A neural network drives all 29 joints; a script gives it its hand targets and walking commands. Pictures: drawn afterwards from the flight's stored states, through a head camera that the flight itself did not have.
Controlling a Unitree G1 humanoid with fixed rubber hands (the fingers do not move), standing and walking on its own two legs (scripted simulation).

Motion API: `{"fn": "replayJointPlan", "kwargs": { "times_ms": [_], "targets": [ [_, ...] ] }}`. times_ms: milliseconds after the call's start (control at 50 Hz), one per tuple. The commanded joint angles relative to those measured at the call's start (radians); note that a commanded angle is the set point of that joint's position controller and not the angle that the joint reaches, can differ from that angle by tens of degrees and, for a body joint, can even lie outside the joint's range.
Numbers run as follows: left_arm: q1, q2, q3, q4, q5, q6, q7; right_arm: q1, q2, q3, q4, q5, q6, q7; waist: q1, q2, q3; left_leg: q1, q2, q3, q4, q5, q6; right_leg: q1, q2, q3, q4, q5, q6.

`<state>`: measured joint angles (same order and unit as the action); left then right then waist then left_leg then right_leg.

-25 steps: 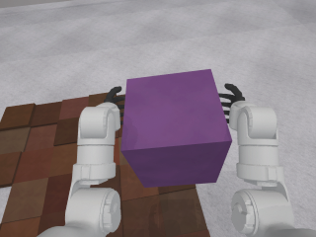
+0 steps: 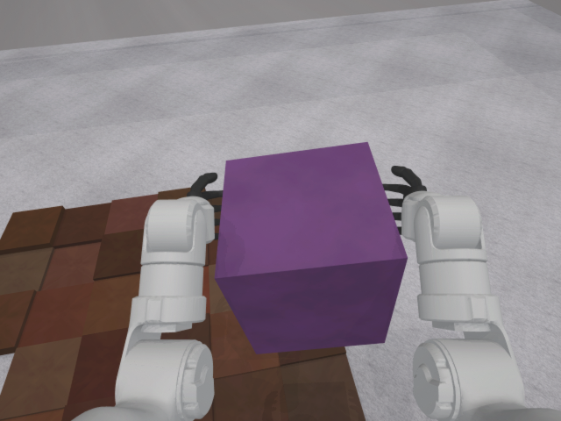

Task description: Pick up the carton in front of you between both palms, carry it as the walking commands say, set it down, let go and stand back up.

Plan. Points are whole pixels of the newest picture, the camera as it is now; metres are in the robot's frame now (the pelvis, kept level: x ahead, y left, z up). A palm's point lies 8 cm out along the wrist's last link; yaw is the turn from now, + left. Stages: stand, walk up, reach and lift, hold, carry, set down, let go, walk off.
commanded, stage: carry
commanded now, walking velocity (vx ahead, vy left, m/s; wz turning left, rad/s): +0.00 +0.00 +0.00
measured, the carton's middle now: (308, 255) +0.35 -0.01 +0.04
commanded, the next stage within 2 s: none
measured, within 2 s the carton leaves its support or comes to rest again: neither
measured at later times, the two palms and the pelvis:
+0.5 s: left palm (183, 233) +0.31 +0.16 +0.14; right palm (416, 227) +0.32 -0.14 +0.14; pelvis -0.03 +0.01 +0.00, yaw +0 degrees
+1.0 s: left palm (180, 240) +0.30 +0.16 +0.14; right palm (417, 236) +0.30 -0.14 +0.14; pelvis -0.04 +0.01 +0.00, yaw -1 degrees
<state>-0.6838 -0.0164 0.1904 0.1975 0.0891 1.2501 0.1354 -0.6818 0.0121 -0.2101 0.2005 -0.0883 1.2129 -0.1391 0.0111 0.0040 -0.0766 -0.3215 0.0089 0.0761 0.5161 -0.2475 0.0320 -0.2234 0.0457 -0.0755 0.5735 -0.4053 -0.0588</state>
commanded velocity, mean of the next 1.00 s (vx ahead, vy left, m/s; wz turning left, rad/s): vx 0.00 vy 0.00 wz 0.00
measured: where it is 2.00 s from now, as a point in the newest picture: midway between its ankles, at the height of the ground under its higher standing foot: (295, 411)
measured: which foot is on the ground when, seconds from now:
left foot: down 0.00-1.00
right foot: down 0.00-1.00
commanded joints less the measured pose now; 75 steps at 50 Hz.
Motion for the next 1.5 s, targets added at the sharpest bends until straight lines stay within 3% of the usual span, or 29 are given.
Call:
{"fn": "replayJointPlan", "kwargs": {
  "times_ms": [0, 80, 300, 1040, 1080, 1120, 1160, 1220, 1260, 1300, 1340, 1360, 1380, 1400, 1420, 1440, 1460, 1480],
  "targets": [
    [-0.767, -1.135, -0.565, -0.128, -0.464, -0.051, -0.258, -0.728, 1.139, 0.568, -0.093, 0.460, -0.010, 0.265, -0.005, 0.000, -0.427, 0.223, 0.145, -0.112, 0.001, 0.460, 0.053, 0.101, -0.164, 0.123, -0.057, 0.471, 0.017],
    [-0.757, -1.130, -0.549, -0.100, -0.459, -0.052, -0.260, -0.722, 1.133, 0.554, -0.069, 0.454, -0.010, 0.267, -0.007, -0.002, -0.391, 0.205, 0.141, -0.117, -0.027, 0.369, 0.046, 0.083, -0.163, 0.126, -0.085, 0.404, 0.008],
    [-0.759, -1.123, -0.492, -0.031, -0.440, -0.062, -0.259, -0.723, 1.134, 0.496, 0.012, 0.439, -0.017, 0.277, -0.006, 0.006, -0.339, 0.179, 0.141, -0.132, -0.065, 0.277, 0.039, 0.037, -0.157, 0.127, -0.119, 0.289, -0.001],
    [-0.784, -1.140, -0.506, -0.073, -0.462, -0.052, -0.253, -0.730, 1.132, 0.500, -0.019, 0.439, -0.003, 0.271, -0.001, 0.008, -0.374, 0.193, 0.145, -0.135, -0.087, 0.269, 0.043, 0.029, -0.150, 0.128, -0.108, 0.247, -0.001],
    [-0.789, -1.141, -0.507, -0.073, -0.466, -0.051, -0.254, -0.733, 1.132, 0.501, -0.019, 0.438, -0.004, 0.270, -0.004, 0.011, -0.374, 0.182, 0.140, -0.143, -0.111, 0.067, 0.047, 0.025, -0.142, 0.120, -0.127, 0.121, -0.006],
    [-0.788, -1.139, -0.502, -0.068, -0.465, -0.048, -0.254, -0.728, 1.130, 0.497, -0.010, 0.433, -0.004, 0.266, -0.013, 0.017, -0.356, 0.147, 0.146, -0.172, -0.136, -0.218, 0.053, 0.037, -0.136, 0.117, -0.151, -0.055, -0.011],
    [-0.805, -1.139, -0.504, -0.078, -0.460, -0.051, -0.253, -0.746, 1.128, 0.503, -0.021, 0.436, -0.006, 0.268, -0.015, -0.015, -0.299, 0.049, 0.112, -0.141, -0.098, -0.327, 0.038, 0.024, -0.177, 0.201, -0.228, -0.194, -0.045],
    [-0.806, -1.115, -0.503, -0.080, -0.454, -0.054, -0.245, -0.757, 1.138, 0.517, -0.016, 0.453, -0.010, 0.271, 0.018, -0.117, -0.217, -0.149, 0.008, 0.015, 0.060, -0.152, -0.003, 0.173, -0.298, 0.356, -0.341, -0.212, -0.111],
    [-0.783, -1.095, -0.495, -0.071, -0.445, -0.058, -0.239, -0.758, 1.135, 0.513, -0.001, 0.455, -0.011, 0.274, 0.035, -0.130, -0.220, -0.202, 0.023, 0.010, 0.050, -0.138, -0.010, 0.247, -0.335, 0.378, -0.336, -0.145, -0.147],
    [-0.782, -1.100, -0.499, -0.073, -0.448, -0.058, -0.235, -0.734, 1.133, 0.506, 0.020, 0.454, -0.011, 0.276, 0.030, -0.112, -0.241, -0.135, 0.013, 0.033, -0.031, -0.116, -0.015, 0.263, -0.310, 0.312, -0.294, -0.069, -0.134],
    [-0.782, -1.106, -0.498, -0.073, -0.448, -0.058, -0.235, -0.706, 1.130, 0.489, 0.041, 0.447, -0.013, 0.276, 0.001, -0.075, -0.277, 0.091, 0.006, 0.050, -0.109, -0.083, -0.011, 0.154, -0.236, 0.185, -0.190, -0.031, -0.081],
    [-0.789, -1.112, -0.497, -0.070, -0.448, -0.057, -0.236, -0.684, 1.132, 0.478, 0.054, 0.441, -0.016, 0.274, -0.030, -0.023, -0.304, 0.269, 0.055, -0.036, -0.120, -0.122, 0.020, 0.010, -0.188, 0.104, -0.088, -0.045, -0.038],
    [-0.781, -1.126, -0.494, -0.053, -0.450, -0.052, -0.240, -0.662, 1.118, 0.462, 0.064, 0.430, -0.019, 0.271, -0.061, 0.142, -0.328, 0.454, 0.214, -0.312, -0.192, -0.167, 0.089, -0.205, -0.110, -0.003, 0.123, -0.085, 0.015],
    [-0.778, -1.124, -0.488, -0.032, -0.449, -0.050, -0.242, -0.634, 1.117, 0.453, 0.082, 0.420, -0.017, 0.269, -0.075, 0.236, -0.296, 0.581, 0.350, -0.567, -0.249, -0.116, 0.169, -0.455, -0.047, -0.024, 0.251, -0.185, 0.034],
    [-0.794, -1.129, -0.489, -0.033, -0.450, -0.053, -0.244, -0.675, 1.109, 0.459, 0.051, 0.423, -0.018, 0.268, -0.076, 0.190, -0.258, 0.607, 0.398, -0.623, -0.231, -0.008, 0.229, -0.583, -0.047, 0.017, 0.369, -0.232, 0.026],
    [-0.796, -1.137, -0.490, -0.041, -0.451, -0.055, -0.243, -0.714, 1.120, 0.472, 0.017, 0.438, -0.018, 0.269, -0.070, 0.101, -0.270, 0.599, 0.397, -0.579, -0.212, 0.094, 0.238, -0.608, -0.075, 0.041, 0.449, -0.204, 0.022],
    [-0.790, -1.143, -0.493, -0.056, -0.453, -0.058, -0.240, -0.759, 1.138, 0.500, -0.033, 0.461, -0.018, 0.268, -0.064, 0.048, -0.290, 0.582, 0.379, -0.510, -0.209, 0.139, 0.217, -0.605, -0.098, 0.049, 0.466, -0.146, 0.024],
    [-0.797, -1.145, -0.498, -0.082, -0.458, -0.059, -0.234, -0.807, 1.153, 0.524, -0.086, 0.485, -0.019, 0.266, -0.060, 0.036, -0.298, 0.556, 0.345, -0.432, -0.222, 0.152, 0.182, -0.585, -0.114, 0.047, 0.449, -0.084, 0.032]
  ]
}}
